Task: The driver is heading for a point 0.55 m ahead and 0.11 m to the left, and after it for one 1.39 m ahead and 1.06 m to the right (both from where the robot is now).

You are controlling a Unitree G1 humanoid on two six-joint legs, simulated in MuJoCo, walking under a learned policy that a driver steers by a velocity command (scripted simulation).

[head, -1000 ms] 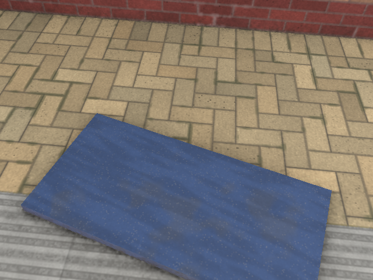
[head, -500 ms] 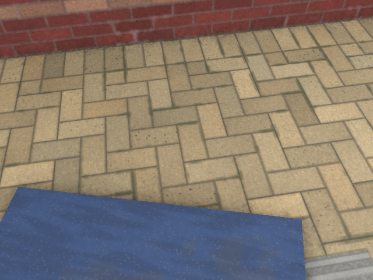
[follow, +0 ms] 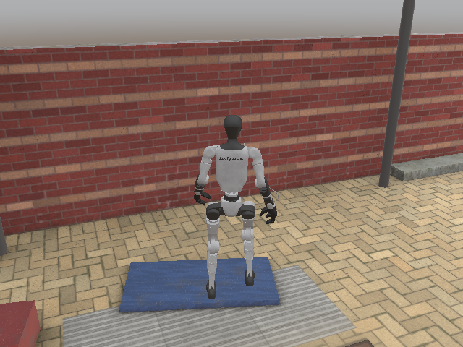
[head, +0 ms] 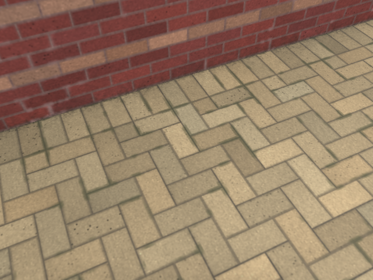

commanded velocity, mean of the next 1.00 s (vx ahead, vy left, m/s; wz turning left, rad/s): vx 0.40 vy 0.00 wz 0.22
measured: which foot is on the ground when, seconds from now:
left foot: down 0.00-0.10, up 0.12-0.56, down 0.58-1.00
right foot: up 0.00-0.08, down 0.10-0.58, up 0.60-1.00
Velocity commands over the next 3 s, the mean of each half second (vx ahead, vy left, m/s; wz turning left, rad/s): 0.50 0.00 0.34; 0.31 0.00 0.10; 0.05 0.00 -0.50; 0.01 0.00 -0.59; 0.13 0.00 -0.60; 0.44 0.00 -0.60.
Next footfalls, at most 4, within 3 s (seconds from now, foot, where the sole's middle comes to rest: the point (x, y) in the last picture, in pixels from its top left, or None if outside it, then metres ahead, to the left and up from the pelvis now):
0.10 right None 0.17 -0.13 -0.78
0.58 left None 0.42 0.16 -0.78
1.02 right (167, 237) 0.71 0.07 -0.82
1.42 left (113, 265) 0.61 0.28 -0.82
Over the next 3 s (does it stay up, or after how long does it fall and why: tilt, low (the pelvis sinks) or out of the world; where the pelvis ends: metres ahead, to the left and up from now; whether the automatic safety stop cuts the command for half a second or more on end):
stays up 0.72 -0.10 -0.04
